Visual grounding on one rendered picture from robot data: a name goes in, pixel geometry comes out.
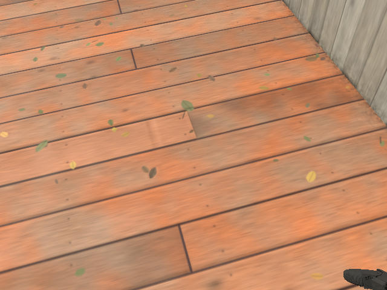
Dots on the right robot hand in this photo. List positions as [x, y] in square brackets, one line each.
[369, 279]

